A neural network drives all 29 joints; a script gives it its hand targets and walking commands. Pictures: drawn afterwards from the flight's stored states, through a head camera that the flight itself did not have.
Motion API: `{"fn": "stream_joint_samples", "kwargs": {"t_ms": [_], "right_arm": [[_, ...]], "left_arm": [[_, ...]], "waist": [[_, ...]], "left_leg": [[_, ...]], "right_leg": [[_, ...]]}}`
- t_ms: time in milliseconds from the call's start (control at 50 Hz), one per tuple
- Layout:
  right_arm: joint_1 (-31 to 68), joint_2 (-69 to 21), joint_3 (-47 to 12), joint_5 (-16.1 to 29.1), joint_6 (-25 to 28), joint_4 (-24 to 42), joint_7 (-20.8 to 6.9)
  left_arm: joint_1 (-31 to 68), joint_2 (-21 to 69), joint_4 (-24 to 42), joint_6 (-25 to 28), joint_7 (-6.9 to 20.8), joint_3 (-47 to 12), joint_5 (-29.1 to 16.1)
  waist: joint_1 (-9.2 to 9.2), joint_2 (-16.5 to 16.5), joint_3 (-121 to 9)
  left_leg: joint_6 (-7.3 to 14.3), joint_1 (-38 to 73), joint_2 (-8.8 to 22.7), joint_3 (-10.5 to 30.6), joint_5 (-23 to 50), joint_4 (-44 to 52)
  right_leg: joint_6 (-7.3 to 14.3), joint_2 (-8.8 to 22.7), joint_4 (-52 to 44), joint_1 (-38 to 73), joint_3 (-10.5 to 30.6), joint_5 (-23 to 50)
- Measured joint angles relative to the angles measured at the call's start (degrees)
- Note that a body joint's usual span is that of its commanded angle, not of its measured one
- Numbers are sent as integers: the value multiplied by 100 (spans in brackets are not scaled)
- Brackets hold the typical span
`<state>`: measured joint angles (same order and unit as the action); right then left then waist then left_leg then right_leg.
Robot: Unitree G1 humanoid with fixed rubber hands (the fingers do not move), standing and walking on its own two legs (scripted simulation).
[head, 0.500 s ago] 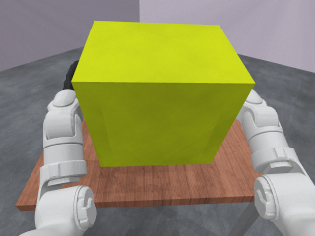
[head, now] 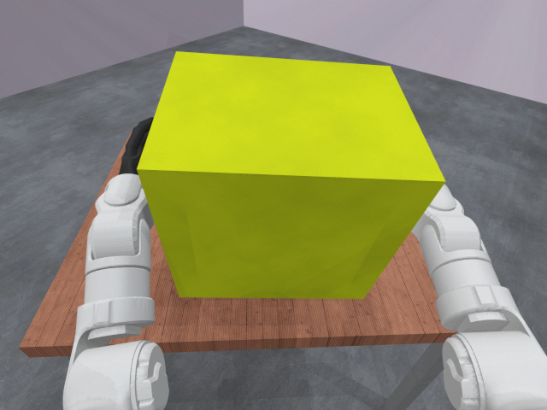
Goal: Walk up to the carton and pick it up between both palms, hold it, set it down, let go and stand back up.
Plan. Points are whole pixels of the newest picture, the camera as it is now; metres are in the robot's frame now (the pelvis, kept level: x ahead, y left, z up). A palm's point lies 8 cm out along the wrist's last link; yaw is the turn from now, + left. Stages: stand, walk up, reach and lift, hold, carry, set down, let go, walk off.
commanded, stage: set down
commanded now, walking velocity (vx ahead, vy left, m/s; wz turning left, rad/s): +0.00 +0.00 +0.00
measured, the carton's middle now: (279, 187) +0.40 +0.01 +0.16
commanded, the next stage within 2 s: none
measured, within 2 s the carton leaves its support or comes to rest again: neither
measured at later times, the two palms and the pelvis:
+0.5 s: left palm (135, 192) +0.39 +0.22 +0.16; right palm (396, 194) +0.40 -0.17 +0.15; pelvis +0.01 +0.00 +0.00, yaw +1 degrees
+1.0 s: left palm (140, 202) +0.40 +0.23 +0.13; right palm (387, 203) +0.41 -0.17 +0.12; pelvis +0.01 +0.00 +0.00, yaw +0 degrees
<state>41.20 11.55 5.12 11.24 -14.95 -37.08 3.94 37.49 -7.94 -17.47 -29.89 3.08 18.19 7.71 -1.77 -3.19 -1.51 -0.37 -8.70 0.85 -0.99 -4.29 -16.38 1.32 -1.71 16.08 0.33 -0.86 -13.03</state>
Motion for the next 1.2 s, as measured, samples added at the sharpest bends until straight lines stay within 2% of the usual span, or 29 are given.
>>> {"fn": "stream_joint_samples", "kwargs": {"t_ms": [220, 500, 960, 1200], "right_arm": [[-34, -192, 210, -350, 213, -220, -78], [-194, -329, 470, -692, 566, -371, -175], [-148, -446, 1001, -1350, 1054, -902, -383], [-153, -530, 1275, -1669, 1321, -1107, -440]], "left_arm": [[-5, -26, -361, 295, 111, 77, 32], [-35, -66, -798, 757, 48, -62, -78], [213, -42, -1903, 1547, -15, -64, -54], [312, -79, -2416, 1960, -28, -98, -78]], "waist": [[105, -27, 10], [164, -15, 18], [377, 33, -140], [431, 53, -165]], "left_leg": [[-20, -3, -21, 22, -2, 36], [-17, -235, -47, 63, 14, 16], [10, -550, -33, -42, 114, 159], [15, -724, -37, -38, 148, 190]], "right_leg": [[10, 18, 16, -15, -27, -41], [-5, 38, 17, -224, -73, -31], [-32, 41, -17, -626, 27, 51], [-39, 45, -68, -789, 19, 92]]}}
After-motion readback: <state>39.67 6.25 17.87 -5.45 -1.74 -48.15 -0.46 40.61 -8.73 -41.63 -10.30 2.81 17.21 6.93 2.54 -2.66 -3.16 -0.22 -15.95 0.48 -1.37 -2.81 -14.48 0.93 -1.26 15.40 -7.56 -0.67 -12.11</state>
